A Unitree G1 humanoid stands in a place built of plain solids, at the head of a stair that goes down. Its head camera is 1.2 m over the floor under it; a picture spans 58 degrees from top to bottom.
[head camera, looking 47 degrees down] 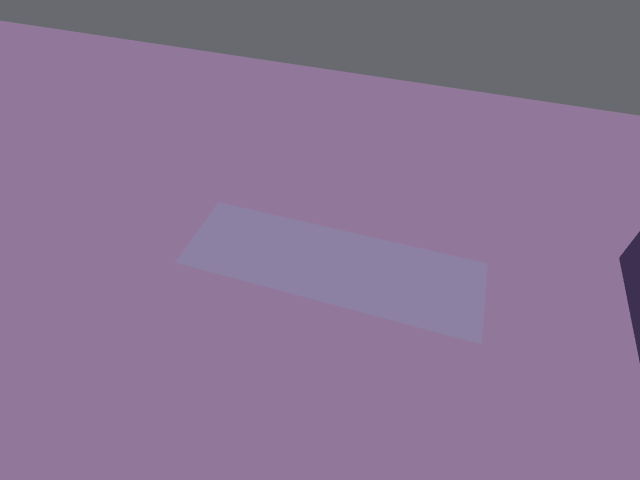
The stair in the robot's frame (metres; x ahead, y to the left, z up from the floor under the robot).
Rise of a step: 0.11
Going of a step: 0.59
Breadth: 1.18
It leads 18 degrees to the right of straight ahead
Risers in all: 3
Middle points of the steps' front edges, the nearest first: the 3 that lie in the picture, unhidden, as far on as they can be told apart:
0.85 0.03 0.00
1.27 -0.10 -0.11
1.98 -0.33 -0.21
